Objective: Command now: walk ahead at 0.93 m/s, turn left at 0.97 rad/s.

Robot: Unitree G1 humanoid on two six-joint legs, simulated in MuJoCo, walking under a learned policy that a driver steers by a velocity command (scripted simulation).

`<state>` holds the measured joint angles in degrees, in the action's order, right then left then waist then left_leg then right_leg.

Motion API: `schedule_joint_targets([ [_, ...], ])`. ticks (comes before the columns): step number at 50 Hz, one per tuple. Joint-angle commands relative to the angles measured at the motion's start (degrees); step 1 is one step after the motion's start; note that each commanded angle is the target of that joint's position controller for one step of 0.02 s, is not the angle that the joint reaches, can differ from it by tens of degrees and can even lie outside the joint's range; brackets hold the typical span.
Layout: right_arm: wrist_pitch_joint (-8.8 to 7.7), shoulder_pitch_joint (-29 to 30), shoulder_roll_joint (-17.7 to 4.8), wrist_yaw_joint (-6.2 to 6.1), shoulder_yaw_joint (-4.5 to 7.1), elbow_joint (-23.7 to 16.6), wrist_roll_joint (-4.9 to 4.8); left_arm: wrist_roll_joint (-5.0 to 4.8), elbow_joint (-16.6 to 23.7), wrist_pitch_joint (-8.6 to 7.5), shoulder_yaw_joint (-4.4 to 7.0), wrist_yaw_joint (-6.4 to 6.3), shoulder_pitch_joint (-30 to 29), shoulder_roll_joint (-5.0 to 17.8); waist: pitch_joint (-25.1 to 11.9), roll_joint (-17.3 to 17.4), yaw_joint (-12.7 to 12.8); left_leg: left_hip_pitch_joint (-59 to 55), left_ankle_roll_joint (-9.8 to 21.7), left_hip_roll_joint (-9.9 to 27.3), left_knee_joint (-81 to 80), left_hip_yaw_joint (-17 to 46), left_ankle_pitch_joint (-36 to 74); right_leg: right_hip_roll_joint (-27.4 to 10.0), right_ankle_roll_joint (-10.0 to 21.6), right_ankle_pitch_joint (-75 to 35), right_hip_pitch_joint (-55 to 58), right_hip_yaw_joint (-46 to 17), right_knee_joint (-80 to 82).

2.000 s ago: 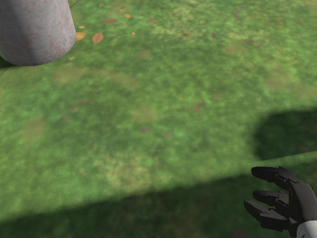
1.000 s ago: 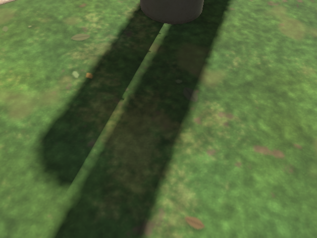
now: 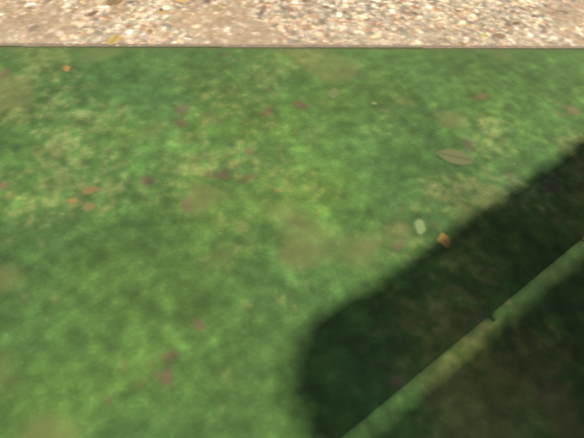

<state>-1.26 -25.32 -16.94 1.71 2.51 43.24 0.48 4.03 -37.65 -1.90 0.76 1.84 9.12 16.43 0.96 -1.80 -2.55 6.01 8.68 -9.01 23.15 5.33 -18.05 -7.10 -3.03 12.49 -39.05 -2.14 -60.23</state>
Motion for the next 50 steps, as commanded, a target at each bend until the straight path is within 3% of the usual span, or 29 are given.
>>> schedule_joint_targets([
  [1, -2.11, -0.26, -10.62, -0.55, 3.07, -3.07, -0.27, -0.81, 5.75, -0.27, 1.19, 0.22, -9.75, 5.5, 6.75, 2.64, -0.3, 4.41, 7.53, 11.95, -15.12, 17.75, 8.73, 2.68, -1.33, -6.9, -4.6, 2.46, 9.32],
  [5, -3.39, -4.43, -8.03, -1.38, 1.97, 0.81, -1.28, -1.31, 6.82, -1.49, -0.28, 1.35, -15.78, 2.81, 5.29, 4.44, -3.26, -0.76, 4.64, 12.91, -17.09, 13.32, 31.3, 5.43, 2.05, -19.97, 2.94, 6.55, 24.01],
  [6, -3.67, -4.22, -8.33, -1.41, 1.75, 1.63, -1.28, -1.65, 5.92, -1.31, -0.38, 1.29, -15.22, 2.69, 3.91, 3.55, -3.13, -3.72, 3.05, 12.44, -17.87, 10.61, 36.98, 6.87, 3.54, -20.91, 5.01, 8.02, 25.42],
  [8, -4.47, -3.92, -10.55, -1.83, 1.86, 2.89, -0.8, -2.12, 6.11, -1.86, 0.05, 0.56, -13.98, 4.37, 2.71, 6.71, -1.51, -8.32, 0.41, 15.11, -13.16, 8.15, 59.71, 8.86, 6.94, -16.97, 12.16, 9.2, 29.06],
  [10, -3.86, -2.86, -13.08, -2.64, 2.57, 3.81, 1.67, -2.97, 1.89, -1.62, 1.88, -0.8, -0.46, 8.8, -5.5, 9.59, 5.44, -14.26, -1.34, 16.74, 1.36, 5.85, 78.14, 12.91, 9.07, -7.23, 23.63, 9.05, 27.61],
  [11, -3.08, 0.34, -13.35, -2.97, 2.78, 3.72, 2.77, -3.45, -2.14, -1.36, 2.92, -1.76, 13.65, 10.78, -11.05, 8.87, 12.99, -11.26, -1.75, 16.39, 17.01, 2.69, 80.54, 12.79, 10.4, -5.26, 35.92, 9.6, 28.75],
  [12, -3.01, 3.09, -11.42, -3.33, 2.23, 3.04, 3.18, -3.06, -5.13, -0.99, 4.23, -2.87, 26.13, 13.51, -16.42, 5.05, 18.49, -0.32, -2.01, 13.91, 38.59, 0.6, 66.66, 5.73, 13.07, 7.0, 50.54, 1.22, 24.94],
  [13, -3.52, -3.04, -3.24, -1.89, 0.39, 0.14, 0.33, -1.62, -6.08, -1.16, 5.96, -2.54, 25.59, 19.45, -19.83, -17.79, 10.56, 26.56, -7.44, 0.73, 65.92, -0.86, 7.02, -9.96, 25.45, 20.68, 65.57, -36.59, 31.74],
  [14, -4.99, 1.47, -6.55, -1.69, -0.17, -0.45, 1.93, -3.16, -5.6, -0.74, 5.1, -1.27, 19.07, 13.07, -16.79, -10.26, 10.11, 34.43, -5.56, 1.29, 66.1, 1.91, -2.46, -9.72, 25.61, 21.66, 61.3, -53.25, 43.78],
  [15, -5.39, 6.68, -7.34, -1.52, -0.32, -1.81, 1.63, -3.14, -5.25, -1.22, 4.94, -0.92, 14.17, 11.57, -8.71, -4.2, 7.82, 37.29, -5.44, 5.62, 64.56, 4.19, 1.76, -8.8, 25.28, 18.45, 53.87, -44.63, 43.81],
  [16, -5.7, 10.65, -7.7, -1.23, -0.85, -2.75, 2.45, -3.24, -6.33, -1.4, 4.5, -0.61, 14.37, 8.63, -5.82, 3.55, 7.33, 35.38, -5.26, 7.64, 60.26, 3.47, 2.51, -6.75, 23.71, 13.4, 47.16, -38.55, 44.49],
  [17, -5.47, 13.46, -6.65, -0.98, -1.24, -4.12, 3.08, -3.05, -7.76, -1.63, 3.85, -0.96, 15.12, 6.64, -1.58, 5.13, 5.68, 34.12, -5.69, 9.17, 56.19, 2.94, 2.09, -4.01, 22.05, 8.91, 40.06, -33.39, 45.45],
  [18, -4.75, 14.57, -5.52, -0.71, -1.76, -5.74, 3.94, -3.0, -9.34, -1.88, 3.15, -1.33, 15.38, 5.2, 1.04, 4.15, 3.16, 32.14, -6.57, 9.95, 52.57, 2.32, 1.08, -1.14, 20.99, 5.7, 33.83, -29.63, 46.66],
  [21, -3.07, 16.79, -3.88, -0.21, -3.15, -8.33, 4.7, -3.5, -9.91, -3.22, 3.77, -1.44, 15.66, 8.16, 4.34, 0.77, 0.44, 32.3, -8.83, 12.92, 41.38, 0.13, -2.81, 1.34, 21.89, 2.93, 25.12, -25.17, 50.13],
  [24, -3.46, 27.66, -2.57, 1.14, -4.67, -12.79, 2.68, -3.57, -8.4, -3.58, 4.67, -1.4, 13.18, 9.32, 7.39, -0.25, 2.38, 20.52, -11.01, 12.72, 20.35, -4.28, 11.4, 5.28, 18.91, -1.5, 12.38, -19.27, 55.47],
  [26, -3.4, 29.39, -2.08, 1.22, -4.71, -13.06, 1.48, -4.45, -8.67, -3.93, 5.4, -0.63, 14.7, 10.88, 5.0, -0.9, 4.47, 11.03, -10.93, 10.72, 14.71, -6.06, 22.26, 4.74, 16.61, -11.0, 12.03, -19.05, 56.29],
  [29, -3.65, 28.0, -5.29, -0.02, -3.28, -12.42, 1.69, -4.84, -9.47, -3.5, 6.07, -0.84, 17.63, 12.37, 1.02, -0.5, 4.99, 8.9, -10.03, 9.1, 8.08, -5.24, 19.73, 3.75, 13.51, -25.16, 25.02, -19.29, 46.99],
  [30, -3.86, 23.73, -7.05, -0.71, -2.3, -11.11, 1.77, -4.51, -9.74, -3.3, 6.32, -1.01, 18.13, 13.46, -2.78, 0.05, 3.06, 3.93, -9.37, 7.33, 7.09, -5.68, 14.33, 4.18, 12.29, -34.15, 28.07, -18.41, 38.96],
  [31, -4.17, 15.8, -8.63, -1.5, -1.23, -9.0, 1.87, -4.29, -9.73, -3.24, 6.59, -0.9, 17.3, 14.58, -7.8, 1.08, -1.39, -5.68, -8.73, 7.47, 6.55, -5.78, 11.28, 6.26, 10.86, -36.99, 26.88, -16.72, 26.88],
  [32, -4.52, 4.9, -11.69, -2.72, 0.38, -7.06, 2.5, -4.13, -9.09, -3.74, 6.32, -0.75, 15.44, 13.23, -13.26, 1.5, -6.89, -18.9, -7.4, 13.58, 8.49, -0.86, 3.93, 8.63, 9.85, -29.46, 18.59, -15.14, 11.74],
  [33, -4.53, -4.96, -16.07, -3.77, 2.02, -5.73, 4.52, -4.63, -6.89, -4.26, 4.06, -1.24, 15.47, 3.71, -20.95, 13.35, -8.19, -32.16, -4.78, 31.31, 4.54, 19.75, -17.66, 12.89, 9.58, 8.37, 5.83, -9.7, -8.27],
  [34, -3.61, -1.12, -18.82, -3.32, 2.83, -5.81, 3.97, -6.15, -3.48, -3.57, 2.97, -1.35, 19.04, 2.99, -25.13, 23.91, -3.04, -31.03, -0.65, 39.22, -7.63, 45.96, -26.78, 12.7, 9.35, 15.29, -3.14, -4.91, -19.4],
  [35, -3.3, 4.98, -12.28, -3.1, 2.11, -6.51, 3.27, -4.55, -4.75, -2.34, 3.42, -1.73, 13.37, 6.49, -14.52, 14.01, -2.78, -22.92, -0.74, 35.02, -8.45, 38.55, -29.14, 7.61, 9.68, 8.45, -7.45, -3.54, -20.97],
  [36, -3.35, 7.79, -7.71, -2.8, 1.09, -6.3, 2.88, -3.59, -4.57, -1.77, 3.51, -1.08, 9.41, 6.65, -7.6, 8.5, -2.51, -15.74, -1.59, 31.95, -7.63, 26.84, -18.56, 5.54, 9.38, 4.53, -7.39, -2.45, -17.89],
  [37, -3.44, 7.93, -6.07, -2.59, 0.72, -5.25, 3.17, -3.12, -4.58, -1.2, 3.56, -0.25, 7.02, 6.04, -4.27, 5.94, -1.83, -10.88, -2.52, 29.32, -8.02, 18.68, -7.28, 4.07, 8.88, 3.47, -5.85, -2.26, -16.01],
  [41, -5.18, 3.45, -1.91, -1.74, -0.32, 0.53, 0.88, -2.24, -0.21, 1.72, 2.38, 1.87, 0.54, 1.57, 0.41, 8.49, 1.34, -6.02, -5.02, 25.85, -9.64, 0.78, 17.62, 1.24, 8.45, 2.69, -8.12, -0.62, -13.68],
  [44, -6.08, 5.8, -2.74, -1.72, -0.15, 1.5, 0.76, -2.18, 4.12, 1.85, 1.18, 3.09, -5.65, 1.35, 2.86, 7.94, 3.54, -2.14, -6.03, 23.12, -13.23, -10.03, 27.13, 1.73, 8.69, -6.3, -6.77, 2.32, -5.76],
  [47, -6.32, 5.21, -5.15, -2.17, 0.22, 2.78, 0.97, -2.38, 6.09, 1.78, 0.21, 4.33, -11.59, 2.15, 6.51, 3.84, 3.65, 0.21, -7.62, 20.02, -16.33, -18.61, 36.68, 4.46, 10.43, -12.33, 1.14, 9.5, 9.94],
  [50, -5.58, 1.55, -10.45, -3.16, 1.32, 3.15, 1.08, -2.28, 4.56, 1.62, 0.59, 4.06, -8.5, 4.47, 2.24, 6.25, 6.52, -5.45, -9.11, 21.32, -5.57, -20.97, 72.88, 11.0, 13.12, -10.13, 13.31, 14.61, 15.62],
])
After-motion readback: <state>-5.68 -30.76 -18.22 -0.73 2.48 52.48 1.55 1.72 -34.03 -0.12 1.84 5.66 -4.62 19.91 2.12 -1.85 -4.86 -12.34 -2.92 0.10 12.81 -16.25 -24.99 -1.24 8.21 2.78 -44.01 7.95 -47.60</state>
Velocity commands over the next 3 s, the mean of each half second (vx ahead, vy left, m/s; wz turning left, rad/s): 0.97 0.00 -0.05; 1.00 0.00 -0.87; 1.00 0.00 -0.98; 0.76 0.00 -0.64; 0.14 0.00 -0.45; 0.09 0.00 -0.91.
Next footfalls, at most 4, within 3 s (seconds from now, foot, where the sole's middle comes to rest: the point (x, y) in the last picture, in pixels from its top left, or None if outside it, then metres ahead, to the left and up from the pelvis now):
0.24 right None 0.44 -0.06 -0.77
0.64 left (214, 300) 0.83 0.16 -0.77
1.08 right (327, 207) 1.15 -0.16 -0.77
1.48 left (360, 114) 1.58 -0.31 -0.77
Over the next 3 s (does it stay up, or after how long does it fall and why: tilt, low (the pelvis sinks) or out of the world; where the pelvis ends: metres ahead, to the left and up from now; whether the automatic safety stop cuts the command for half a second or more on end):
stays up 1.61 -0.66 0.00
